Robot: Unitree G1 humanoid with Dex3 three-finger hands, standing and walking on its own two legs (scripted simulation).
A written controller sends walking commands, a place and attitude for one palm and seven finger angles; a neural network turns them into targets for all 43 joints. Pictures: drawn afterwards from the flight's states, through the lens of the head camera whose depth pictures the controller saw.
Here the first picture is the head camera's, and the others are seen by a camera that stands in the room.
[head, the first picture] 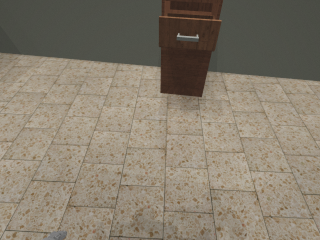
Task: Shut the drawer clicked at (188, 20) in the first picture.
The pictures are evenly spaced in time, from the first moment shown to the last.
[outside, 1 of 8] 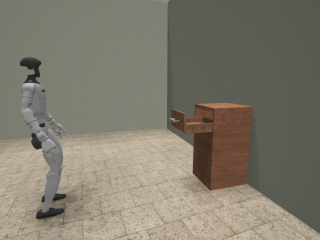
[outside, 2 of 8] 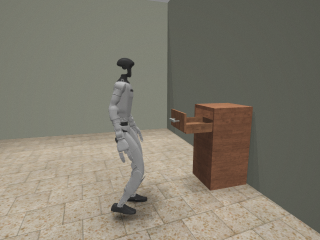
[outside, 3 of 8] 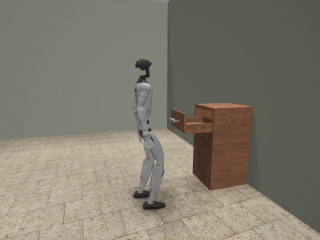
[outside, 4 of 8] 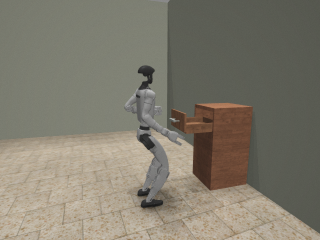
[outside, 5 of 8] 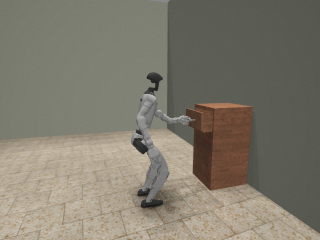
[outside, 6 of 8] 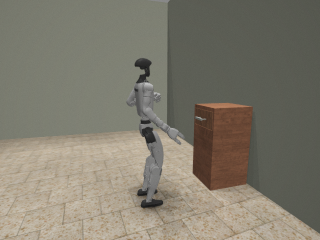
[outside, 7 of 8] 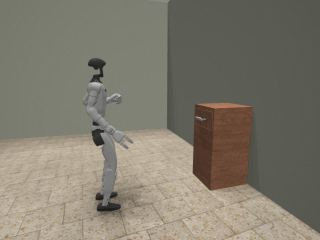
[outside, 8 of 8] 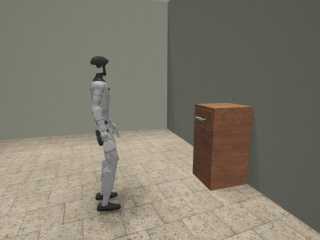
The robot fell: no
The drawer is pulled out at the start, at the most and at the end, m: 0.30 0.30 0.00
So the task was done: yes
